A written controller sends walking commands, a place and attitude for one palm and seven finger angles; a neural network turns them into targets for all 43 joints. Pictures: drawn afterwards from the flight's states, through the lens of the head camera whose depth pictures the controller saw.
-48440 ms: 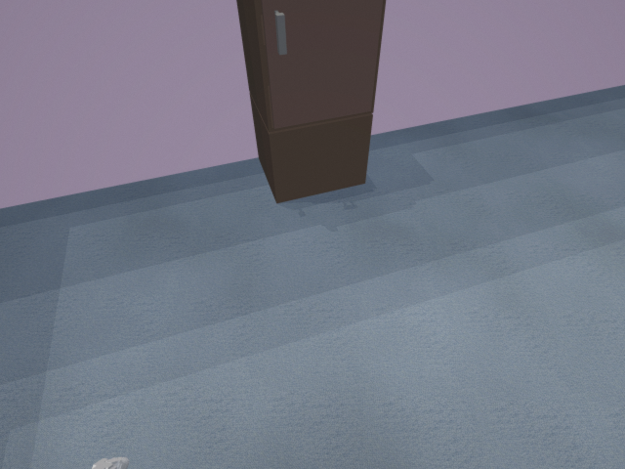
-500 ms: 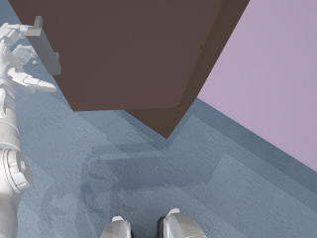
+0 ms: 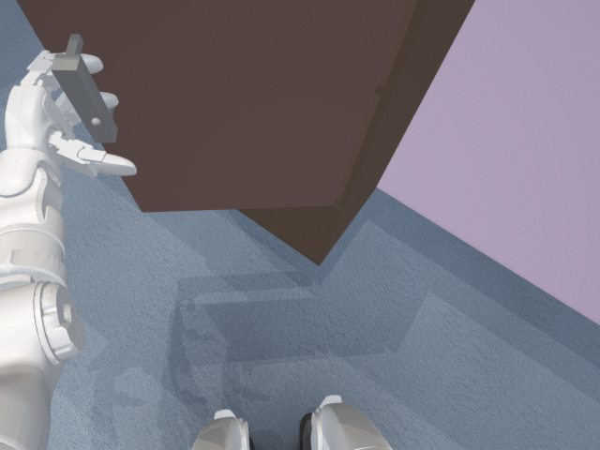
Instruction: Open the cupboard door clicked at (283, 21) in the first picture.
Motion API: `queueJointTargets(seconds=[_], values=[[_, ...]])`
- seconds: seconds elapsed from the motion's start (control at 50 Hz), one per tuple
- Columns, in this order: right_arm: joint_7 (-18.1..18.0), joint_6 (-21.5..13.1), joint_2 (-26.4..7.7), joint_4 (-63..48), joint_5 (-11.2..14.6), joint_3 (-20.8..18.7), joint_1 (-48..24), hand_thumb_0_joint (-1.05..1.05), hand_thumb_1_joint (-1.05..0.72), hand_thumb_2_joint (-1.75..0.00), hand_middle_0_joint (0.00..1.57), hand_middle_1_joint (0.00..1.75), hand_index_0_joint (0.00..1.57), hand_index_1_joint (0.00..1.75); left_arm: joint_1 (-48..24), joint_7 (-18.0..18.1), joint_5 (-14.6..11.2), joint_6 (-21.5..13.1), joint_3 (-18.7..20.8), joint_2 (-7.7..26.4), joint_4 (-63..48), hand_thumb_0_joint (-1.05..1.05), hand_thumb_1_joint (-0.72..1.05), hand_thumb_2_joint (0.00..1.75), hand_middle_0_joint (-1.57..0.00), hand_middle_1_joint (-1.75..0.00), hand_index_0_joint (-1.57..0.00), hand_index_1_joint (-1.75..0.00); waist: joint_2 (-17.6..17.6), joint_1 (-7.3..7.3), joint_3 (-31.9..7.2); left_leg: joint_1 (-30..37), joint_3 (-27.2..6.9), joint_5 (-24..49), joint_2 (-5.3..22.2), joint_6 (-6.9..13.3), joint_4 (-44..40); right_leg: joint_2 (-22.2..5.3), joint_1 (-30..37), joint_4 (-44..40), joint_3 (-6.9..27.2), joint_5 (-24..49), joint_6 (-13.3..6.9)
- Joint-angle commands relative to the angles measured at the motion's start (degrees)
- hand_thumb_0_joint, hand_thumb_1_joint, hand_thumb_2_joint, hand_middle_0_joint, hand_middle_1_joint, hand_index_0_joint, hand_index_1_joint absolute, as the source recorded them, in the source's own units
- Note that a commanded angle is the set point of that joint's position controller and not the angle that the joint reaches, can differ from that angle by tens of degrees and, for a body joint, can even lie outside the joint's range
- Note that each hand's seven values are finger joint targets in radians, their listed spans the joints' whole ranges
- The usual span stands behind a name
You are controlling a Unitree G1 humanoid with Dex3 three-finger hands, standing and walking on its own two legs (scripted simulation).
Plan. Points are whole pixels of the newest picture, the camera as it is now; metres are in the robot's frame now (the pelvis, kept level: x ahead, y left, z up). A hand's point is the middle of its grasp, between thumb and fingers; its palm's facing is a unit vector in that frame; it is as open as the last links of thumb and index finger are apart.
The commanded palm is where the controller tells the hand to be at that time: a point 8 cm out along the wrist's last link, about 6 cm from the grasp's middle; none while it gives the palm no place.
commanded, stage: slide the fingers in behind the handle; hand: left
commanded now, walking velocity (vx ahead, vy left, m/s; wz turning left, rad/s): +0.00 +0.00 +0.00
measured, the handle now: (91, 90) +0.57 +0.23 +0.08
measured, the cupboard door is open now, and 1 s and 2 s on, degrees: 41 41 59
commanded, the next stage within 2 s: close the thumb around the handle in 0.50 s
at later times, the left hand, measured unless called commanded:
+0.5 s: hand (103, 122) +0.51 +0.21 +0.08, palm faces +0.00 -1.00 -0.01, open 14.0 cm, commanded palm +0.49 +0.25 +0.08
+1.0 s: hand (104, 120) +0.52 +0.21 +0.08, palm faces +0.00 -1.00 +0.00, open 9.6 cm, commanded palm +0.49 +0.25 +0.08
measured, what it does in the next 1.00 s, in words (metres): stands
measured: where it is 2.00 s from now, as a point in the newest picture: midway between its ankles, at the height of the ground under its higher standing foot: outside the picture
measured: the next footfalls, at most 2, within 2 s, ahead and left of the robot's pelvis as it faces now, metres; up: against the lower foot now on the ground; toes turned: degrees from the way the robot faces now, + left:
none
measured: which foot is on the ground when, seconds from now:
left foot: down 0.00-1.00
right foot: down 0.00-1.00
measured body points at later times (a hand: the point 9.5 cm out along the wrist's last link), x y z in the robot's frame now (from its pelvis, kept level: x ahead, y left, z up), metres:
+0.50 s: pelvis +0.00 +0.00 +0.00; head +0.13 +0.02 +0.43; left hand +0.51 +0.26 +0.09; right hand -0.01 -0.27 -0.10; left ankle -0.01 +0.08 -0.68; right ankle +0.02 -0.11 -0.68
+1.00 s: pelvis +0.00 +0.00 +0.00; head +0.14 +0.03 +0.43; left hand +0.51 +0.26 +0.08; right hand +0.00 -0.26 -0.11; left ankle -0.01 +0.08 -0.68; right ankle +0.02 -0.11 -0.68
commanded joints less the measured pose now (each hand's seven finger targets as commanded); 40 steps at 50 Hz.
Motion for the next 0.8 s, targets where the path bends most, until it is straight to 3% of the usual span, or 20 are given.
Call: queueJointTargets(seconds=[0.0, 0.08, 0.1, 0.12, 0.14, 0.22, 0.26, 0.28, 0.34, 0.4, 0.46, 0.52, 0.56, 0.58, 0.64, 0.68, 0.72, 0.76, 0.78], values=[[-0.3, -0.6, -10.5, -2.2, 0.2, -4.3, 10.3, 0.00, -0.90, -0.90, 0.20, 0.30, 0.20, 0.30, -23.1, -0.1, -1.4, -4.5, 1.7, 13.8, -12.9, 0.00, -0.50, 0.30, -0.30, -1.20, -0.30, -1.20, 7.5, 0.02, -28.3, 20.0, -5.2, 29.8, 0.0, -1.8, -5.4, 1.6, 13.9, -3.6, 4.0, 21.6, 0.2], [-0.3, -0.3, -10.5, -2.5, 0.3, -4.1, 10.3, 0.00, -0.90, -0.90, 0.20, 0.30, 0.20, 0.30, -22.3, 0.4, -1.0, -3.5, 1.2, 13.2, -11.2, 0.00, -0.50, 0.30, -0.30, -1.20, -0.30, -1.20, 5.2, -0.35, -25.2, 16.7, -4.8, 26.0, -0.2, -1.3, -6.1, 1.6, 14.2, -4.0, 4.0, 20.2, 0.3], [-0.4, -0.2, -10.6, -2.5, 0.3, -4.1, 10.2, 0.00, -0.90, -0.90, 0.20, 0.30, 0.20, 0.30, -23.6, 0.8, -0.7, -3.5, 1.4, 14.2, -11.9, 0.00, -0.50, 0.30, -0.30, -1.20, -0.30, -1.20, 6.1, -0.32, -24.5, 16.1, -4.8, 24.9, -0.3, -1.3, -6.3, 1.5, 14.1, -4.2, 4.2, 19.4, 0.3], [-0.3, -0.4, -10.4, -2.5, 0.4, -4.1, 10.2, 0.00, -0.90, -0.90, 0.20, 0.30, 0.20, 0.30, -24.1, 0.9, -0.3, -3.4, 0.0, 12.7, -11.6, 0.00, -0.50, 0.30, -0.30, -1.20, -0.30, -1.20, 6.5, -0.73, -24.3, 16.5, -4.8, 23.8, -0.4, -1.3, -6.5, 1.4, 13.6, -4.3, 4.2, 18.4, 0.4], [-0.4, -0.5, -10.4, -2.6, 0.2, -4.1, 10.3, 0.00, -0.90, -0.90, 0.20, 0.30, 0.20, 0.30, -24.6, 1.1, -0.4, -3.8, 0.2, 12.4, -12.1, 0.00, -0.50, 0.30, -0.30, -1.20, -0.30, -1.20, 7.6, -0.72, -24.4, 17.5, -4.9, 24.5, -0.4, -1.3, -6.4, 1.5, 12.8, -4.3, 4.1, 18.4, 0.1], [-0.4, -0.8, -10.7, -2.3, 0.1, -4.2, 10.8, 0.00, -0.90, -0.90, 0.20, 0.30, 0.20, 0.30, -24.0, 1.1, -0.6, -4.3, 2.0, 14.7, -12.1, 0.00, -0.50, 0.30, -0.30, -1.20, -0.30, -1.20, 5.8, -0.20, -27.0, 17.4, -4.9, 25.3, -0.3, -1.3, -6.2, 1.4, 14.9, -4.0, 4.4, 19.6, 0.2], [-0.4, -0.8, -10.6, -2.2, 0.1, -4.2, 10.8, 0.00, -0.90, -0.90, 0.20, 0.30, 0.20, 0.30, -24.7, 0.8, -0.6, -4.9, 1.5, 14.2, -12.8, 0.00, -0.50, 0.30, -0.30, -1.20, -0.30, -1.20, 7.2, -0.28, -27.8, 18.1, -5.0, 26.7, -0.3, -1.5, -5.9, 1.4, 14.5, -3.6, 4.4, 20.6, 0.2], [-0.3, -0.8, -10.4, -2.1, 0.1, -4.2, 10.6, 0.00, -0.90, -0.90, 0.20, 0.30, 0.20, 0.30, -24.7, 0.7, -0.6, -4.9, 0.9, 13.3, -12.5, 0.00, -0.50, 0.30, -0.30, -1.20, -0.30, -1.20, 8.4, -0.44, -27.5, 18.9, -5.0, 27.0, -0.2, -1.6, -5.8, 1.5, 13.7, -3.6, 4.3, 20.4, 0.2], [-0.5, -0.8, -10.7, -2.1, 0.1, -4.1, 10.7, 0.00, -0.90, -0.90, 0.20, 0.30, 0.20, 0.30, -25.0, 0.7, -0.9, -4.4, 0.9, 13.2, -11.1, 0.00, -0.50, 0.30, -0.30, -1.20, -0.30, -1.20, 6.2, -1.07, -24.8, 17.4, -5.1, 25.3, -0.2, -1.2, -6.0, 1.6, 12.8, -4.0, 4.1, 19.0, 0.2], [-0.6, -0.9, -10.9, -1.9, 0.2, -4.0, 10.7, 0.00, -0.90, -0.90, 0.20, 0.30, 0.20, 0.30, -25.2, 0.8, -0.4, -3.8, 1.0, 14.1, -9.6, 0.00, -0.50, 0.30, -0.30, -1.20, -0.30, -1.20, 6.3, -1.13, -24.5, 16.4, -5.1, 23.5, -0.3, -1.3, -6.0, 1.4, 12.3, -4.1, 4.3, 17.6, 0.3], [-0.6, -1.2, -10.8, -1.9, -0.1, -4.1, 10.9, 0.00, -0.90, -0.90, 0.20, 0.30, 0.20, 0.30, -27.1, 1.0, -0.4, -4.8, 1.2, 14.4, -12.5, 0.00, -0.50, 0.30, -0.30, -1.20, -0.30, -1.20, 8.7, -0.93, -28.2, 19.5, -5.5, 26.6, -0.1, -1.6, -5.6, 1.4, 12.0, -3.5, 4.2, 18.9, 0.2], [-0.4, -1.1, -10.8, -1.9, 0.0, -4.1, 11.0, 0.00, -0.90, -0.90, 0.20, 0.30, 0.20, 0.30, -25.0, 0.8, -0.5, -4.7, 1.4, 14.2, -11.5, 0.00, -0.50, 0.30, -0.30, -1.20, -0.30, -1.20, 7.5, -0.57, -27.7, 19.3, -5.6, 27.9, 0.0, -1.7, -5.5, 1.6, 12.5, -3.3, 3.9, 19.7, 0.2], [-0.4, -1.0, -10.7, -1.6, -0.1, -4.2, 11.0, 0.00, -0.90, -0.90, 0.20, 0.30, 0.20, 0.30, -26.2, 0.7, -0.6, -4.6, 0.7, 13.1, -11.5, 0.00, -0.50, 0.30, -0.30, -1.20, -0.30, -1.20, 7.6, -1.32, -28.0, 19.9, -5.6, 28.8, 0.1, -1.7, -5.1, 1.5, 11.7, -3.2, 3.9, 20.2, 0.3], [-0.5, -1.0, -11.0, -1.7, -0.1, -4.2, 11.2, 0.00, -0.90, -0.90, 0.20, 0.30, 0.20, 0.30, -25.1, 0.7, -0.7, -4.4, 2.6, 15.3, -11.0, 0.00, -0.50, 0.30, -0.30, -1.20, -0.30, -1.20, 7.2, -0.57, -27.7, 18.6, -5.3, 28.0, 0.0, -1.6, -5.1, 1.5, 12.8, -3.3, 4.1, 20.3, 0.3], [-0.4, -0.9, -10.6, -2.4, -0.1, -4.2, 11.0, 0.00, -0.90, -0.90, 0.20, 0.30, 0.20, 0.30, -25.8, 0.9, -0.5, -4.6, 1.0, 13.4, -13.7, 0.00, -0.33, 0.37, -0.31, -1.22, -0.31, -1.22, 10.0, -0.43, -28.5, 21.4, -5.8, 31.4, 0.1, -2.0, -5.3, 1.6, 11.5, -2.9, 3.6, 20.9, 0.0], [-0.3, -0.6, -10.8, -2.1, -0.1, -4.4, 11.1, 0.00, -0.90, -0.90, 0.20, 0.30, 0.20, 0.30, -23.9, 1.1, -0.9, -4.5, 1.6, 13.6, -12.7, 0.00, -0.22, 0.42, -0.32, -1.23, -0.32, -1.23, 7.6, -0.36, -28.6, 21.6, -6.0, 31.8, 0.4, -2.2, -5.2, 1.7, 11.6, -3.1, 3.5, 21.0, 0.2], [-0.2, -0.5, -10.6, -2.1, 0.0, -4.3, 10.9, 0.00, -0.90, -0.90, 0.20, 0.30, 0.20, 0.30, -24.3, 1.0, -0.8, -4.2, 0.4, 11.9, -12.2, 0.00, -0.11, 0.47, -0.33, -1.24, -0.33, -1.24, 7.8, -0.75, -27.1, 20.3, -5.6, 29.8, 0.2, -2.0, -5.5, 1.7, 11.6, -3.4, 3.5, 20.4, 0.3], [-0.3, -0.4, -10.8, -2.1, 0.0, -4.3, 11.0, 0.00, -0.90, -0.90, 0.20, 0.30, 0.20, 0.30, -23.7, 1.2, -0.7, -4.2, 1.5, 13.2, -12.1, 0.00, 0.00, 0.52, -0.34, -1.25, -0.34, -1.25, 7.5, -0.31, -27.2, 20.6, -5.8, 30.7, 0.2, -2.0, -5.6, 1.7, 11.7, -3.3, 3.5, 20.5, 0.2], [-0.3, -0.4, -10.6, -2.0, 0.0, -4.2, 11.0, 0.00, -0.90, -0.90, 0.20, 0.30, 0.20, 0.30, -24.5, 1.3, -0.7, -4.0, 0.0, 11.6, -11.4, 0.00, 0.06, 0.54, -0.34, -1.26, -0.34, -1.26, 6.8, -1.05, -25.8, 20.0, -5.9, 29.5, 0.2, -1.9, -5.7, 1.7, 11.0, -3.5, 3.4, 19.9, 0.3]])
